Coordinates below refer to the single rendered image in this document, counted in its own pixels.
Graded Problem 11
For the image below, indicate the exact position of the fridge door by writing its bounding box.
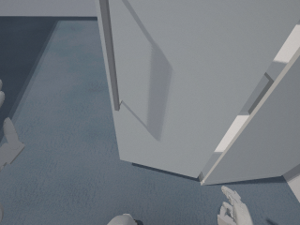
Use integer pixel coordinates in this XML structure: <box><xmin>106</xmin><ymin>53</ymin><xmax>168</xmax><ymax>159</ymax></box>
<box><xmin>95</xmin><ymin>0</ymin><xmax>300</xmax><ymax>178</ymax></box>

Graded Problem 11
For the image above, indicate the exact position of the robot left hand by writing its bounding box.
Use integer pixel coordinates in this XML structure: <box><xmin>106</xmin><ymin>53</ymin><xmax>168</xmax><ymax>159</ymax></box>
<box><xmin>0</xmin><ymin>79</ymin><xmax>25</xmax><ymax>172</ymax></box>

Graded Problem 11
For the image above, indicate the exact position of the robot right hand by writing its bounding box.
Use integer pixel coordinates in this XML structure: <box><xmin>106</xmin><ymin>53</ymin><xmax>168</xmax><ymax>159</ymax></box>
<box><xmin>217</xmin><ymin>186</ymin><xmax>254</xmax><ymax>225</ymax></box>

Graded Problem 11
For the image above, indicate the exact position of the handle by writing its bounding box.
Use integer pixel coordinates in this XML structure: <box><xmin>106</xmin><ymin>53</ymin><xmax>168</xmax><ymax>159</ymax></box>
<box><xmin>99</xmin><ymin>0</ymin><xmax>122</xmax><ymax>112</ymax></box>

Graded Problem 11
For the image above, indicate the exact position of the left robot thigh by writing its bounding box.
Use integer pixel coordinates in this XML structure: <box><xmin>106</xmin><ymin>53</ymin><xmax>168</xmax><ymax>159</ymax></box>
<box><xmin>107</xmin><ymin>215</ymin><xmax>138</xmax><ymax>225</ymax></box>

